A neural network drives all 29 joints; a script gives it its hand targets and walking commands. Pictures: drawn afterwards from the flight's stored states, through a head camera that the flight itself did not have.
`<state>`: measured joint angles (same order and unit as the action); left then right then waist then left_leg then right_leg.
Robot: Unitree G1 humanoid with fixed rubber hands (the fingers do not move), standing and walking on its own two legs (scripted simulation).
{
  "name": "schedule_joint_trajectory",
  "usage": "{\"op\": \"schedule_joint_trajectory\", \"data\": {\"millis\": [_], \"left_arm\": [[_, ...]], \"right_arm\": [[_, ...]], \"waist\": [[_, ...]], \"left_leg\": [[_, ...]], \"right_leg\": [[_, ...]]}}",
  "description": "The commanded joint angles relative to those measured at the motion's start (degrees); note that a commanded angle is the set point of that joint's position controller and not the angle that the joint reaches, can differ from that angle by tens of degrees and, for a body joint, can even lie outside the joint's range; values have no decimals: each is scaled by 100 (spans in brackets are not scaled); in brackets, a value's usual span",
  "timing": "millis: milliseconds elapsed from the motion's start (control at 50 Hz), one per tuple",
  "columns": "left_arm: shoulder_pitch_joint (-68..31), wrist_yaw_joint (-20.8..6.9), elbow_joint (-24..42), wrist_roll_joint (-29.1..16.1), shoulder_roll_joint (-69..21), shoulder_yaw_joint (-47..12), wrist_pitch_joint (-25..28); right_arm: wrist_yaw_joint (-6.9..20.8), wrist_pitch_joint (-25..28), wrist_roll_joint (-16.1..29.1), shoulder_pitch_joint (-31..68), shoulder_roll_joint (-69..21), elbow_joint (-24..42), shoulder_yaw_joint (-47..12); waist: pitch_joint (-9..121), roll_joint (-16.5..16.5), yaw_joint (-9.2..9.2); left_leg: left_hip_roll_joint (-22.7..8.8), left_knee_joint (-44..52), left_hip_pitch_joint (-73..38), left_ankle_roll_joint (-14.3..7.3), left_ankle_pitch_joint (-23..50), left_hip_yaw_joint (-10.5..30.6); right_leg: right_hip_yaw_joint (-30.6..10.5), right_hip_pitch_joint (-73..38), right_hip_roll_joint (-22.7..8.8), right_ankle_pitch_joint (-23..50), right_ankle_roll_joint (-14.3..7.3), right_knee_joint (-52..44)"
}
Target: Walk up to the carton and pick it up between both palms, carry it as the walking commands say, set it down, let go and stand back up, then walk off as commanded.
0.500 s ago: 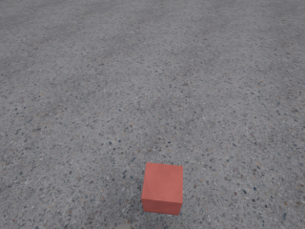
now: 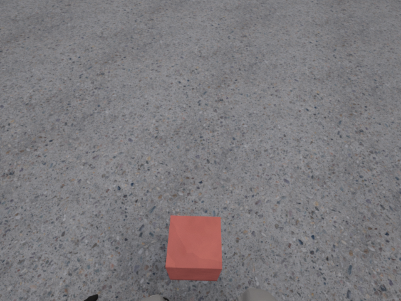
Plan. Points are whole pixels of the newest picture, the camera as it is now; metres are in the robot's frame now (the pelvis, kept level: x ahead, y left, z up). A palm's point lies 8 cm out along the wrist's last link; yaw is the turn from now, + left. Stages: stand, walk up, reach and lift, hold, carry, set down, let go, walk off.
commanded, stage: walk up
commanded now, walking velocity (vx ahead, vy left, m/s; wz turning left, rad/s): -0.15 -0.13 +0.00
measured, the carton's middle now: (194, 249) +0.39 +0.02 -0.64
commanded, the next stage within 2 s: none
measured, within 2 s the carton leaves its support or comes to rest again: neither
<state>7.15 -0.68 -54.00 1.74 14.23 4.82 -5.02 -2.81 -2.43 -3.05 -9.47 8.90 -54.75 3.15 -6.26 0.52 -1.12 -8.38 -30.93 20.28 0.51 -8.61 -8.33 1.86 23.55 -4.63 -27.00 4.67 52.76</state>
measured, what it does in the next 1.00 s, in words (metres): steps on the spot: right foot, then left foot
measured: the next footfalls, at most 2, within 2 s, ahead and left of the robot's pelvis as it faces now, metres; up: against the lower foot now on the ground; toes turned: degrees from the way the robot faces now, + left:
right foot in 0.08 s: +0.05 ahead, -0.18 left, +0.00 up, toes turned -3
left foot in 0.38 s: -0.01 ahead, +0.10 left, +0.00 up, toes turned -2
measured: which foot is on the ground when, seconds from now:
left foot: down 0.00-0.06, up 0.08-0.36, down 0.38-1.00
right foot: up 0.00-0.06, down 0.08-1.00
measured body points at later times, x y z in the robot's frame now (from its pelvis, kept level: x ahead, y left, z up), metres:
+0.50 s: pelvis -0.02 -0.03 +0.01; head -0.01 +0.01 +0.46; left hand +0.04 +0.19 -0.16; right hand -0.02 -0.25 -0.13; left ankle -0.07 +0.06 -0.73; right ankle +0.01 -0.18 -0.73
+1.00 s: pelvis -0.02 +0.01 -0.01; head +0.01 +0.00 +0.44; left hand -0.04 +0.25 -0.16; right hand +0.00 -0.24 -0.17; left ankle -0.07 +0.06 -0.73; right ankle +0.01 -0.17 -0.73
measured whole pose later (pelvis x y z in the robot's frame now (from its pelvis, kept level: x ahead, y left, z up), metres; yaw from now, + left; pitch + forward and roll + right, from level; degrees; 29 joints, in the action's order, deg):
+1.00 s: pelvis -0.02 +0.01 -0.01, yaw -1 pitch -1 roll +2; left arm 15.1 3.9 -63.5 1.2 9.9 3.1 -3.5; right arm -2.1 -1.8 -1.7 -14.4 10.9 -59.1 2.3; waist -4.7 0.9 1.4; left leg 6.8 -31.4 8.8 -6.5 -22.1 -5.8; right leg -1.2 20.5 -8.8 -18.3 2.9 38.2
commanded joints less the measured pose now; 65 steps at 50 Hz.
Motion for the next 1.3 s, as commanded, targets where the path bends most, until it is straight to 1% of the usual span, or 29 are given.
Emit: {"op": "schedule_joint_trajectory", "data": {"millis": [0,40,60,80,100,160,200,280,340,360,400,420,480,500,520,540,640,740,860,900,1000,1080,1100,1120,1140,1160,1240,1260,1280], "left_arm": [[866,-77,78,-124,14,-57,73],[1434,-20,-114,-130,254,-47,200],[1174,34,33,-22,892,38,316],[721,101,248,2,1063,63,367],[723,155,222,27,775,-70,440],[-169,243,550,26,949,-24,472],[-56,301,640,-23,896,-28,502],[-95,237,325,-19,382,-97,492],[-105,213,159,-70,466,-19,443],[190,219,140,-140,260,-100,417],[809,204,-34,-215,-234,-115,346],[414,227,-17,-294,-133,-152,333],[377,149,-471,-121,160,-181,473],[468,233,-405,-127,342,-118,506],[804,335,-434,-112,759,21,496],[482,312,-439,-64,364,-111,477],[461,362,-466,-77,327,-110,335],[876,439,-650,-37,168,-155,328],[1310,501,-728,6,478,-35,355],[1100,480,-652,-3,404,-20,278],[453,499,-527,-57,46,-76,225],[1548,577,-678,-7,78,-130,362],[1804,603,-828,54,561,1,399],[1785,640,-787,7,881,77,375],[1808,649,-722,17,1015,145,369],[1544,667,-604,9,957,101,391],[119,503,-214,103,737,189,398],[221,400,-301,80,537,67,351],[517,323,-425,9,145,-16,295]], "right_arm": [[28,2,40,-123,1557,276,394],[112,18,111,26,1385,268,357],[180,4,193,-33,778,394,190],[134,-91,181,-149,590,307,169],[197,-146,79,-294,757,192,136],[236,-130,259,-183,838,108,257],[268,-167,191,-511,1103,-74,338],[258,-81,352,-614,652,-169,131],[167,-46,248,-974,466,-359,-77],[111,41,250,-939,391,-438,-133],[82,206,212,-710,957,-397,-117],[130,317,196,-279,800,-418,-247],[70,384,214,-355,819,-549,-173],[62,328,217,-761,967,-683,-21],[108,228,234,-832,1423,-548,199],[91,242,201,-892,1033,-553,101],[75,154,186,-841,639,-352,-51],[38,148,189,-789,1067,-470,81],[49,105,181,-917,902,-258,25],[82,91,166,-886,963,-72,32],[-50,171,114,-1081,807,-378,-9],[36,94,122,-341,1041,-156,95],[44,105,237,-366,969,-88,126],[82,42,230,-409,820,-9,105],[125,-16,166,-406,679,103,-7],[166,-33,141,-212,740,230,14],[258,42,276,-1489,590,-96,-44],[252,76,268,-1470,559,-219,-15],[241,198,200,-1548,773,-253,-12]], "waist": [[885,-1401,35],[939,-599,497],[602,2166,471],[681,2504,274],[798,1014,349],[433,1602,-82],[863,632,-39],[1040,1531,94],[675,1301,-89],[455,299,-42],[601,-1102,458],[150,-1511,312],[365,-709,247],[760,-1107,154],[781,-1421,211],[771,-668,112],[31,316,80],[-33,-172,231],[495,255,266],[448,486,223],[176,-467,-97],[497,90,616],[614,957,637],[495,1776,713],[597,1905,792],[543,1307,623],[655,1621,-144],[850,1141,-132],[839,78,-323]], "left_leg": [[-1299,1380,-156,-783,347,1241],[-633,175,364,-332,-361,748],[324,-914,1333,34,-1690,111],[439,-2013,1071,102,-2316,324],[252,-2336,705,-43,-1865,989],[592,-3726,883,-12,-1989,887],[591,-4217,1121,-47,-1914,1070],[792,-1886,-215,-40,-1439,608],[846,465,-1204,-120,-1274,449],[780,1400,-1458,-94,-584,660],[-637,1955,-1657,-333,701,2276],[-467,1994,-716,-556,1231,2195],[155,1721,-1192,-256,2088,1262],[398,1391,-1404,-286,2266,972],[451,959,-1400,-342,2007,877],[314,1271,-1368,-267,1647,961],[417,1328,-367,-411,-941,1171],[244,1442,-609,-475,-139,1319],[492,460,-703,-386,596,930],[316,704,-722,-231,498,1206],[-302,1184,-1165,-672,2228,1830],[281,-153,-615,-524,3257,903],[906,-1339,-322,-180,2278,525],[1267,-2387,622,88,-1362,546],[1067,-3190,846,29,-2477,999],[768,-3515,747,64,-2088,1327],[718,-321,-964,121,-1165,950],[998,156,-1764,7,-608,525],[320,1208,-2038,127,-808,1246]], "right_leg": [[446,-924,161,308,-193,-1247],[36,-1873,-99,1145,-302,-2943],[-1440,-1555,-1374,1303,-500,-4088],[-1928,-803,-1922,1389,-877,-4372],[-2027,-454,-1953,-92,-945,-4435],[-1135,-636,-1436,4328,-1412,-3416],[-964,-1412,-1625,5202,-1545,-2907],[-759,-1161,-771,634,-1111,-3948],[-916,-1050,-1057,2491,-1138,-3328],[-893,-1104,-866,2527,-955,-3104],[-258,-663,-69,975,-454,-2619],[-327,-1210,67,1038,-346,-2874],[-274,-1597,-70,2320,-272,-3180],[-229,-1688,-254,2373,-320,-2833],[-321,-1473,-436,2462,-476,-2478],[-91,-1451,-315,2335,-373,-2667],[-357,-831,-438,1408,-410,-2691],[26,-884,-250,1680,-281,-2209],[-430,-927,-823,2642,-531,-2157],[-422,-742,-747,2207,-604,-2039],[100,-7,-179,6,-357,-1066],[-314,-1354,-609,2521,-746,-2147],[-1353,-1510,-1422,4180,-1196,-2676],[-2323,-1788,-2348,5150,-1928,-3025],[-2677,-1619,-2627,5023,-2053,-3280],[-2333,-1175,-2413,3930,-1907,-3332],[-693,-398,-1193,2253,-657,-2857],[-484,78,-957,1468,-605,-2484],[169,270,-179,357,-490,-1446]]}}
